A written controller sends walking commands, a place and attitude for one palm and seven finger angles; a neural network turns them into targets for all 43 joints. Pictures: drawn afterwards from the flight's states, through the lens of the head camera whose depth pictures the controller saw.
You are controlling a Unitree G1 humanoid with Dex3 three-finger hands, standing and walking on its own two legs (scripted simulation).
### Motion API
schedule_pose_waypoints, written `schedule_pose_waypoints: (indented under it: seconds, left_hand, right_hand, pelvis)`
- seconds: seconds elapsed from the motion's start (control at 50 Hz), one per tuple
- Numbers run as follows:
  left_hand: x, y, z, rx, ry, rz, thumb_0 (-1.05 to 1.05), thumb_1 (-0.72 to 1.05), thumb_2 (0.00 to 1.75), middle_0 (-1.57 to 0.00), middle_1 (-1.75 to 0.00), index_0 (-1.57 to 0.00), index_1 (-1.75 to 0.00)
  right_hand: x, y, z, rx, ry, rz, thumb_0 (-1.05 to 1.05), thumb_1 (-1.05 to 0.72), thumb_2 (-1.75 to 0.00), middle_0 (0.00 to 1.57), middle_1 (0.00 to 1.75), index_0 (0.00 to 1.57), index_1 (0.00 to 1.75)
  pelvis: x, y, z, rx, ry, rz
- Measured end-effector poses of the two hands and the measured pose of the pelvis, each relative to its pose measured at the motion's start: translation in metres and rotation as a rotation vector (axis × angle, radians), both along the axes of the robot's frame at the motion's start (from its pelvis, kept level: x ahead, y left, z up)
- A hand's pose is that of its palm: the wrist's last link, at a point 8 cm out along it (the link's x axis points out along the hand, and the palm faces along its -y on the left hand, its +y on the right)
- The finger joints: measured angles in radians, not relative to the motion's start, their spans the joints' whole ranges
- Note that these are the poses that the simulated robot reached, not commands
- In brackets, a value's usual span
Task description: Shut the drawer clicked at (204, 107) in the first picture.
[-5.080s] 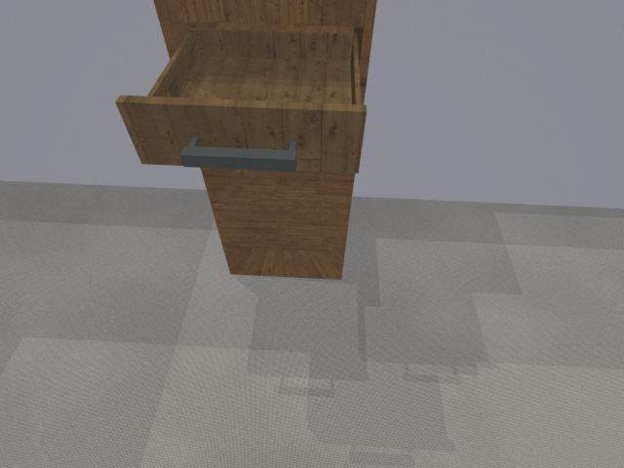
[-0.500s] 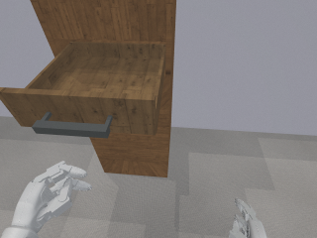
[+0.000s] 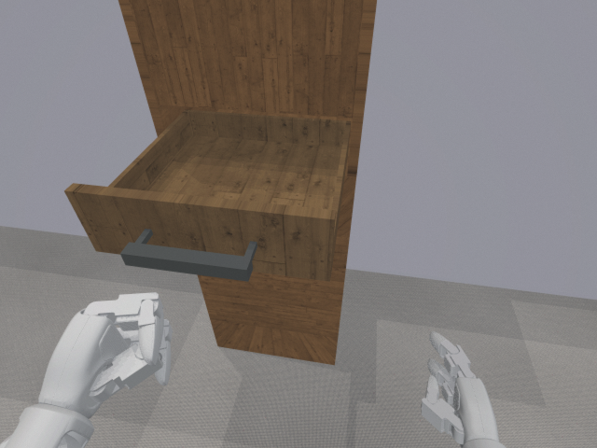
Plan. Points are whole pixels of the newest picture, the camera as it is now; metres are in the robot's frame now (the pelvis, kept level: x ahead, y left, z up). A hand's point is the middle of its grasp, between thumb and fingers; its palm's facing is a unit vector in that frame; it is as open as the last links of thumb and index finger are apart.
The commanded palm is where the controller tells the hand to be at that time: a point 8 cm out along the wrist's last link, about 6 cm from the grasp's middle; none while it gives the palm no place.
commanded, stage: raise the hand and make a fist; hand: left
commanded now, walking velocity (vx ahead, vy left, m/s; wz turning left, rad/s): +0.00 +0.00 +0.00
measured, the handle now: (192, 251) +0.34 +0.20 +0.12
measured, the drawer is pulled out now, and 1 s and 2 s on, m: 0.30 0.30 0.30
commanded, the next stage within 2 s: bring the fist close to the handle in 0.66 s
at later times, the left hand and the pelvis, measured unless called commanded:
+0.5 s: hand (132, 333) +0.16 +0.17 +0.20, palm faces +0.00 -0.99 -0.16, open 3.3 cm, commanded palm +0.11 +0.22 +0.22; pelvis -0.01 -0.03 +0.01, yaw +0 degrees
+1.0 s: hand (145, 323) +0.18 +0.18 +0.17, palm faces -0.01 -1.00 -0.10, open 3.3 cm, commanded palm +0.15 +0.22 +0.19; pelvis +0.01 -0.02 +0.01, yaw +0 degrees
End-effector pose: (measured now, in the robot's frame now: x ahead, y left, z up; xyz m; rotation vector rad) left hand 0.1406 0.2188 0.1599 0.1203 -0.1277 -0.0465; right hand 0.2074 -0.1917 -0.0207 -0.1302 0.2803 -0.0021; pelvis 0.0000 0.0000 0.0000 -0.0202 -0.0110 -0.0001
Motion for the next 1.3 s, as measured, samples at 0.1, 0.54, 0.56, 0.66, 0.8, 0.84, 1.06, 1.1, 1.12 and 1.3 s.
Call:
schedule_pose_waypoints:
  seconds: [0.1,0.54,0.56,0.66,0.8,0.84,1.06,1.1,1.12,1.3]
  left_hand:
    - [0.000,0.005,0.017,0.023,0.006,0.021,0.02,0.90,0.90,-1.34,-1.54,-1.35,-1.54]
    - [-0.006,0.009,0.046,0.040,0.018,0.050,0.01,0.90,0.90,-1.40,-1.60,-1.40,-1.60]
    - [-0.007,0.009,0.046,0.042,0.010,0.053,0.02,0.90,0.90,-1.40,-1.60,-1.40,-1.60]
    - [-0.004,0.010,0.049,0.046,-0.016,0.055,0.02,0.90,0.90,-1.40,-1.60,-1.40,-1.60]
    - [0.005,0.018,0.044,0.045,0.017,0.052,0.01,0.90,0.90,-1.40,-1.60,-1.40,-1.60]
    - [0.008,0.020,0.041,0.033,0.020,0.048,0.01,0.90,0.90,-1.40,-1.60,-1.40,-1.60]
    - [0.027,0.011,0.012,-0.028,0.066,0.027,0.02,0.90,0.90,-1.40,-1.60,-1.40,-1.60]
    - [0.030,0.008,0.011,-0.030,0.060,0.020,0.02,0.90,0.90,-1.40,-1.60,-1.40,-1.60]
    - [0.031,0.008,0.010,-0.031,0.058,0.019,0.02,0.90,0.90,-1.40,-1.60,-1.40,-1.60]
    - [0.042,0.003,-0.005,-0.044,0.083,0.031,0.02,0.90,0.90,-1.40,-1.60,-1.40,-1.60]
  right_hand:
    - [0.002,0.011,0.002,0.024,0.008,0.037,0.02,-0.90,-0.90,0.21,0.30,0.20,0.30]
    - [-0.021,-0.059,-0.001,-0.030,0.028,-0.067,0.02,-0.90,-0.90,0.20,0.30,0.20,0.30]
    - [-0.021,-0.061,-0.002,-0.035,0.027,-0.071,0.02,-0.90,-0.90,0.20,0.30,0.20,0.30]
    - [-0.024,-0.067,-0.005,-0.044,0.029,-0.084,0.02,-0.90,-0.90,0.20,0.30,0.20,0.30]
    - [-0.021,-0.060,-0.008,-0.032,0.039,-0.090,0.02,-0.90,-0.90,0.20,0.30,0.20,0.30]
    - [-0.019,-0.056,-0.008,-0.028,0.038,-0.084,0.02,-0.90,-0.90,0.20,0.30,0.20,0.30]
    - [-0.011,-0.034,-0.010,-0.037,0.065,-0.047,0.02,-0.90,-0.90,0.20,0.30,0.20,0.30]
    - [-0.011,-0.031,-0.011,-0.037,0.074,-0.043,0.02,-0.90,-0.90,0.20,0.30,0.20,0.30]
    - [-0.011,-0.030,-0.011,-0.036,0.080,-0.043,0.02,-0.90,-0.90,0.20,0.30,0.20,0.30]
    - [-0.017,-0.027,-0.021,-0.039,0.144,-0.049,0.02,-0.90,-0.90,0.21,0.30,0.20,0.30]
  pelvis:
    - [-0.001,-0.003,0.004,0.003,-0.019,0.002]
    - [-0.007,-0.032,0.010,0.008,-0.059,-0.003]
    - [-0.007,-0.032,0.010,0.006,-0.061,-0.002]
    - [-0.005,-0.033,0.010,0.003,-0.061,-0.001]
    - [0.001,-0.029,0.010,0.007,-0.047,-0.008]
    - [0.002,-0.027,0.010,0.008,-0.044,-0.007]
    - [0.008,-0.015,0.009,0.010,-0.025,0.001]
    - [0.009,-0.013,0.009,0.010,-0.021,0.001]
    - [0.009,-0.012,0.009,0.010,-0.019,0.001]
    - [0.009,-0.008,0.008,0.010,-0.008,0.003]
